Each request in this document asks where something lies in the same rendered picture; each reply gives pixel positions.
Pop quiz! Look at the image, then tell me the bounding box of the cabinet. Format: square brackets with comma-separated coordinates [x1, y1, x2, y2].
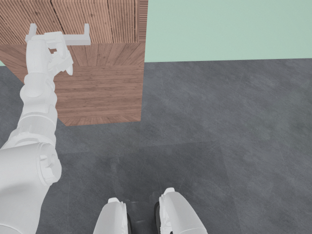
[0, 0, 148, 126]

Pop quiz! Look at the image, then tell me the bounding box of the left robot thigh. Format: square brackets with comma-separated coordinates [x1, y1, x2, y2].
[93, 201, 128, 234]

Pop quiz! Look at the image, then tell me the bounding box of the robot left forearm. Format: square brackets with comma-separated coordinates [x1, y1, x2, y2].
[0, 73, 58, 150]

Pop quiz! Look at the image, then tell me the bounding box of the drawer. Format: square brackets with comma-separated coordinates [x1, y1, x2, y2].
[0, 0, 138, 44]

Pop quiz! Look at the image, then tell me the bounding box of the robot right shin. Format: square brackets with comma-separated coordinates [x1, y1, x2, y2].
[159, 188, 175, 234]

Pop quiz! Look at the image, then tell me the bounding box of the left robot hand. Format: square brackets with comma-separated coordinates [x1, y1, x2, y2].
[26, 31, 74, 80]

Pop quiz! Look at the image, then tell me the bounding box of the handle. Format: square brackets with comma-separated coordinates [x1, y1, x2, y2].
[25, 23, 91, 45]

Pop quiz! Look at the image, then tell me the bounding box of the left robot upper arm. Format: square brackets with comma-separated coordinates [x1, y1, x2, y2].
[0, 142, 61, 234]

